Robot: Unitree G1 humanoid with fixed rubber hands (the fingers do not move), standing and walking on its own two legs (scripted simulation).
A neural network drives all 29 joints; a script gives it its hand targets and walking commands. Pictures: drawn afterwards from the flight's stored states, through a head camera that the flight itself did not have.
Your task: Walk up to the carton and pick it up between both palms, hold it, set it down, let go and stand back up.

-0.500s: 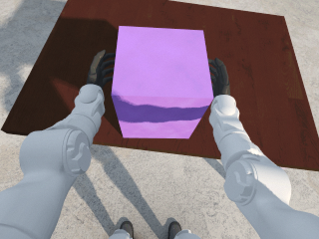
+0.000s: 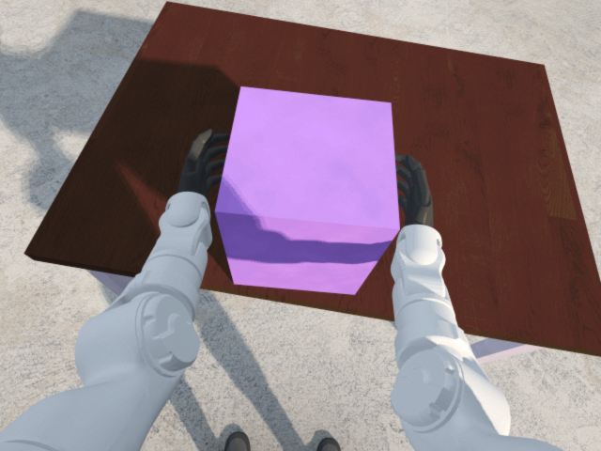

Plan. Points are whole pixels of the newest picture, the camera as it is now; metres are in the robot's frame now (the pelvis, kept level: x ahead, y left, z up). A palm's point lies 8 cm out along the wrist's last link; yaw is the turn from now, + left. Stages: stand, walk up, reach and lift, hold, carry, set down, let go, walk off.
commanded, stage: reach and lift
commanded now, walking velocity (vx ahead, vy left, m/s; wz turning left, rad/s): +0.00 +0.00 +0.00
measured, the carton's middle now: (304, 202) +0.46 +0.01 -0.04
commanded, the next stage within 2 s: none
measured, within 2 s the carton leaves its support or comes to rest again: leaves its support in 1.56 s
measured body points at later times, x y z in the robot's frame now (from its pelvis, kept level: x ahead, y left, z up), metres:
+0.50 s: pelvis +0.00 +0.00 +0.00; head +0.12 +0.03 +0.44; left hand +0.45 +0.17 +0.02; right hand +0.42 -0.13 +0.03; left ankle -0.01 +0.12 -0.74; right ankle -0.02 -0.13 -0.74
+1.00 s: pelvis +0.00 +0.00 +0.00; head +0.11 +0.03 +0.44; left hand +0.45 +0.17 +0.02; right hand +0.42 -0.13 +0.03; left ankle -0.01 +0.12 -0.74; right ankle -0.02 -0.13 -0.74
